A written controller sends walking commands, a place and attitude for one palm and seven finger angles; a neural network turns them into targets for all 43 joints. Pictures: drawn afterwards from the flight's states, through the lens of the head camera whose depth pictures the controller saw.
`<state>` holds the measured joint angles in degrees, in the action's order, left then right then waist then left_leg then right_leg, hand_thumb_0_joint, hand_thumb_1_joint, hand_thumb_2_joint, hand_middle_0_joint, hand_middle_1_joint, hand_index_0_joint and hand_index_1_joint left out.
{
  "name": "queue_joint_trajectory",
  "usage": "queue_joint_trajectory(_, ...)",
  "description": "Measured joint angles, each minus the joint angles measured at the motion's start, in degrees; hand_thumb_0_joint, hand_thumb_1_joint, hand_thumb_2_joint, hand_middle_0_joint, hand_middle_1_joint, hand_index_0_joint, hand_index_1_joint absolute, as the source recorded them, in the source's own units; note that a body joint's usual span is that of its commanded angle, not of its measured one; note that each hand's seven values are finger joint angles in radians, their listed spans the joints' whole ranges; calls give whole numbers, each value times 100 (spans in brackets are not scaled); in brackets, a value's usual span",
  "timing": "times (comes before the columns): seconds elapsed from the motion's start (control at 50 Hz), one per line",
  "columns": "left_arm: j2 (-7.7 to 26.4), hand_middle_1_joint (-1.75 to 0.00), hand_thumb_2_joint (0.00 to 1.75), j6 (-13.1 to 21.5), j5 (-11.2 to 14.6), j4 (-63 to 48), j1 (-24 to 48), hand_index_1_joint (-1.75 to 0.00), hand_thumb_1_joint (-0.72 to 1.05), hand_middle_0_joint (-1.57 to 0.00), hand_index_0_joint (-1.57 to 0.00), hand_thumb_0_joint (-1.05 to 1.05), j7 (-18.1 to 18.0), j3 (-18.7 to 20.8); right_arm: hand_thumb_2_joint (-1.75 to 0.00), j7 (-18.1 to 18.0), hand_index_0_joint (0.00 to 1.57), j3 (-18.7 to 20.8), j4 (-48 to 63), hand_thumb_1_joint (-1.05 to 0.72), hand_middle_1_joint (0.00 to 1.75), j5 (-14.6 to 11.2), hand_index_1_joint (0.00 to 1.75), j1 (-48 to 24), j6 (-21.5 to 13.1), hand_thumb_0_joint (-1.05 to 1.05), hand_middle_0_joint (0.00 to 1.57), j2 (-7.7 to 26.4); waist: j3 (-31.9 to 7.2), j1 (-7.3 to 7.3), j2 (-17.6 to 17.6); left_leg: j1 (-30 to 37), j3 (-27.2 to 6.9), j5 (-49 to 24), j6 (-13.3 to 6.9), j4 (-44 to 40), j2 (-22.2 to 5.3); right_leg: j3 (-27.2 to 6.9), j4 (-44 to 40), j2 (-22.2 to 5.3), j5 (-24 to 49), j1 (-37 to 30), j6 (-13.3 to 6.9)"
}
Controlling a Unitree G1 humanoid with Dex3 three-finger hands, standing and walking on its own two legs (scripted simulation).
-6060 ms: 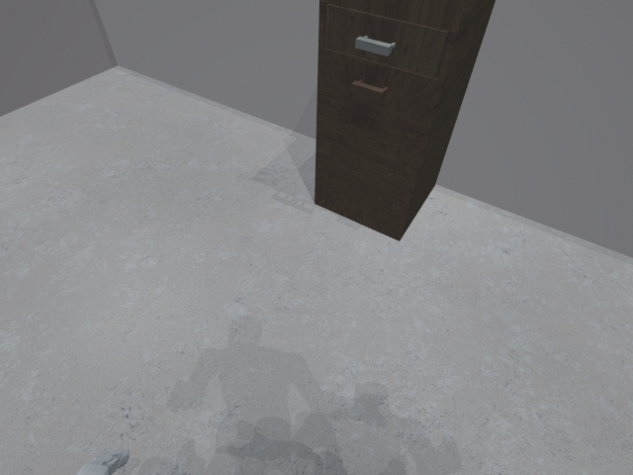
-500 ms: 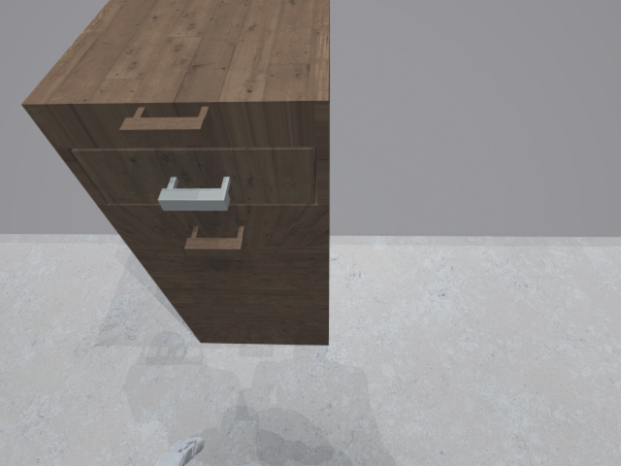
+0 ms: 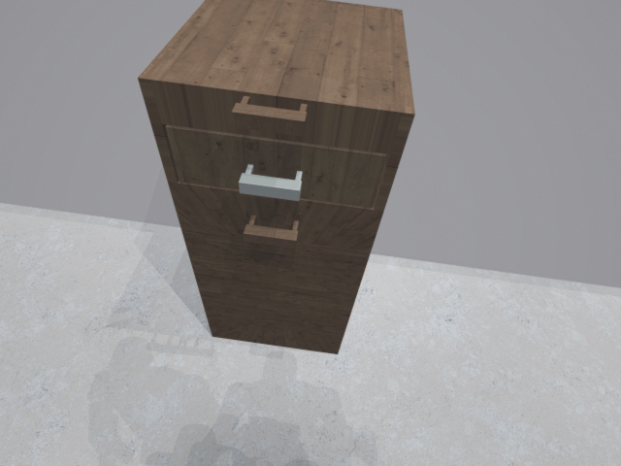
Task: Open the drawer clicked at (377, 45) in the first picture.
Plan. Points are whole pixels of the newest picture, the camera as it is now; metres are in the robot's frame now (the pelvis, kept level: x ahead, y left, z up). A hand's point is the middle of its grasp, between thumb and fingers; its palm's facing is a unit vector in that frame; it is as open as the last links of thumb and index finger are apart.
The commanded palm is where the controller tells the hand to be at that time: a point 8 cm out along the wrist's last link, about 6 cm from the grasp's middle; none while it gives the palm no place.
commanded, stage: come to a stop and stand still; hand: left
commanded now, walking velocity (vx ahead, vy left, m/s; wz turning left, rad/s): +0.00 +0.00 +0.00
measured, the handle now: (272, 179) +0.57 +0.13 +0.01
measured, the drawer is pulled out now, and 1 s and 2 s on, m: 0.00 0.00 0.00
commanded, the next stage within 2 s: look again from close up in 0.58 s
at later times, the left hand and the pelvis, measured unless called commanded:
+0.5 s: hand out of the picture -0.02 +0.14 -0.18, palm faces +0.00 -0.98 -0.18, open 7.3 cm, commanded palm none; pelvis -0.02 -0.02 +0.00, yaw -1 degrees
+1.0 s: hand out of the picture +0.00 +0.16 -0.18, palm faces +0.02 -0.98 -0.20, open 7.3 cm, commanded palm none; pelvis +0.00 -0.01 -0.01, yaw +0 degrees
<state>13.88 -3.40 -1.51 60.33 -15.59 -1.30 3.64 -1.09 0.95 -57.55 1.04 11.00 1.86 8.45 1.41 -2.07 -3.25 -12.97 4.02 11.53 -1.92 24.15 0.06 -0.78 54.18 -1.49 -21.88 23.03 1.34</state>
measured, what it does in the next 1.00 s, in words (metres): steps on the spot: right foot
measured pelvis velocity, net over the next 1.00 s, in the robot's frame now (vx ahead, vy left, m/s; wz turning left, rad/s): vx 0.00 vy -0.01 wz -0.01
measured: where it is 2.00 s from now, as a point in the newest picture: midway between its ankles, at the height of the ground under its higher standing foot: outside the picture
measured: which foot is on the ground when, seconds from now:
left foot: down 0.00-1.00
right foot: up 0.00-0.12, down 0.14-1.00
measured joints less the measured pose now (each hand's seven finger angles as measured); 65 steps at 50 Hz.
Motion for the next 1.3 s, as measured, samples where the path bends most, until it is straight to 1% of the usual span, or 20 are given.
queue_joint_trajectory(0.04,-79,-30,90,3,15,115,-141,-30,91,-20,-20,1,-8,-67,-90,-26,20,16,-48,-92,30,-16,30,7,-43,1,20,-4,-12,26,29,20,70,-73,-31,-120,55,74,-482,-41,-148,-335,30)
queue_joint_trajectory(0.08,-175,-30,90,11,29,223,-229,-30,91,-20,-20,1,-16,-135,-90,-26,20,27,-101,-92,30,-20,30,13,-84,1,21,3,-3,69,74,18,134,-111,-46,-168,97,141,-1210,-65,-250,-726,38)
queue_joint_trajectory(0.1,-223,-30,90,31,39,269,-254,-30,91,-20,-20,1,-23,-166,-90,-25,20,31,-133,-92,30,-27,30,24,-105,1,21,8,0,90,94,0,162,-118,-44,-158,116,161,-1654,-66,-141,-935,34)
queue_joint_trajectory(0.12,-266,-30,90,69,47,307,-277,-30,91,-20,-20,1,-32,-196,-90,-21,20,32,-174,-92,30,-43,30,45,-122,1,21,11,-3,104,102,-33,191,-107,-34,-113,140,175,-2164,-73,150,-1158,28)
queue_joint_trajectory(0.14,-301,-30,90,122,49,344,-295,-30,91,-20,-20,1,-46,-222,-90,-15,20,33,-224,-92,30,-67,30,65,-137,1,21,9,-8,109,92,-84,232,-77,-16,-30,170,149,-2592,-87,406,-1345,-54)
queue_joint_trajectory(0.16,-391,-30,90,161,49,417,-264,-30,91,-20,-20,1,-69,-248,-90,-29,20,64,-297,-92,30,-98,30,64,-139,0,21,53,21,121,211,-101,219,-45,7,47,112,166,-2728,-28,431,-1421,-148)
queue_joint_trajectory(0.18,-478,-30,90,190,56,460,-248,-30,91,-20,-20,1,-76,-287,-90,-34,20,83,-362,-93,30,-117,30,81,-132,0,21,105,35,156,330,-74,186,-51,25,43,59,197,-2801,30,432,-1484,-191)
queue_joint_trajectory(0.22,-599,-30,90,261,70,492,-251,-30,91,-20,-20,1,-75,-351,-90,-19,20,80,-477,-93,30,-110,30,155,-120,0,20,165,7,213,454,-2,146,-128,51,-71,19,234,-2911,80,453,-1562,-214)
queue_joint_trajectory(0.26,-664,-30,90,316,80,500,-235,-30,91,-20,-20,1,-86,-386,-90,-6,20,56,-592,-93,30,-92,30,227,-107,0,20,161,-7,243,470,66,139,-186,79,-156,-7,238,-2976,110,491,-1618,-224)
queue_joint_trajectory(0.34,-707,-30,90,345,97,493,-134,-30,91,-20,-20,1,-109,-414,-90,5,20,-15,-800,-92,29,-77,30,392,-112,1,20,57,-19,287,371,166,123,-254,128,-244,-63,250,-3050,172,549,-1710,-271)
queue_joint_trajectory(0.44,-635,-30,90,319,102,517,-80,-30,93,-20,-20,2,-135,-402,-90,-6,20,-66,-965,-91,29,-64,30,599,-92,1,20,-79,-29,330,267,190,86,-281,191,-244,-144,280,-3118,257,602,-1767,-338)
queue_joint_trajectory(0.68,-713,-30,90,334,128,514,-173,-30,91,-20,-20,1,-115,-380,-90,-49,20,-73,-1057,-90,29,-49,30,803,-107,1,20,-189,67,330,332,66,28,-280,230,-202,-190,330,-3156,309,626,-1694,-384)
queue_joint_trajectory(0.72,-767,-30,90,440,67,464,-227,-30,91,-20,-20,1,-178,-422,-90,-1,20,-96,-926,-90,29,-46,30,786,-128,1,20,-141,84,320,452,-181,-79,-45,236,178,-268,359,-3123,391,629,-1608,-380)
queue_joint_trajectory(0.76,-803,-30,90,501,52,379,-294,-30,91,-20,-20,1,-173,-452,-90,32,20,-77,-735,-90,29,-25,30,761,-154,1,20,-85,117,378,564,-361,-164,44,224,487,-310,398,-2961,444,546,-1514,-390)
queue_joint_trajectory(0.82,-786,-30,90,506,65,331,-321,-30,91,-20,-20,1,-155,-448,-90,50,20,-88,-548,-90,29,1,30,760,-207,1,20,-61,75,424,577,-447,-189,210,185,732,-241,428,-2679,371,338,-1430,-365)
queue_joint_trajectory(0.9,-716,-30,90,489,71,243,-288,-30,91,-20,-20,1,-148,-427,-90,8,20,-140,-480,-91,29,31,30,732,-233,1,20,-64,-35,358,515,-387,-144,328,127,786,-133,398,-2487,253,165,-1428,-299)
queue_joint_trajectory(1.0,-610,-30,90,480,65,127,-227,-30,91,-20,-20,1,-161,-398,-90,-14,20,-160,-509,-93,29,5,30,676,-258,3,20,-6,-96,271,389,-270,-76,384,81,744,-56,340,-2434,168,72,-1489,-251)
queue_joint_trajectory(1.14,-492,-30,90,431,66,84,-160,-30,91,-20,-20,1,-140,-379,-90,-36,20,-170,-512,-92,29,-14,30,522,-291,2,20,31,-84,249,214,-174,-32,388,62,647,-28,298,-2515,138,75,-1565,-220)
queue_joint_trajectory(1.3,-471,-30,90,399,57,144,-177,-30,91,-20,-20,0,-112,-391,-90,-53,20,-166,-553,-92,29,-27,30,374,-289,1,20,52,-45,217,160,-95,-3,359,53,540,-22,269,-2639,134,128,-1641,-201)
